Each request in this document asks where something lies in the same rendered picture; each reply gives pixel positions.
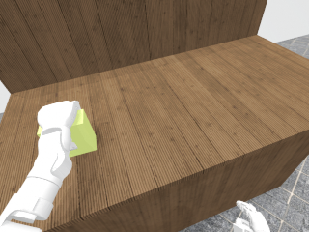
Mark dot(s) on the robot left upper arm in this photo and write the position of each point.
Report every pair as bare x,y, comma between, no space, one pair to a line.
9,226

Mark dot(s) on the left robot hand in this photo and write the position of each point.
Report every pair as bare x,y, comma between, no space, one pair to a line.
59,113

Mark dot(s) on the table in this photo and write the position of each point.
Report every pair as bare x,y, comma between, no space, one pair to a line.
191,108

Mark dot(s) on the sponge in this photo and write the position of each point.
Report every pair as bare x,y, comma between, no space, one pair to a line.
81,133

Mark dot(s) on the robot left forearm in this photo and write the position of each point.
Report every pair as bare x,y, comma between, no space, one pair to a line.
34,200

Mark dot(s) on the right robot hand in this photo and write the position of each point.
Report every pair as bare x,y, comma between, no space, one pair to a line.
256,221

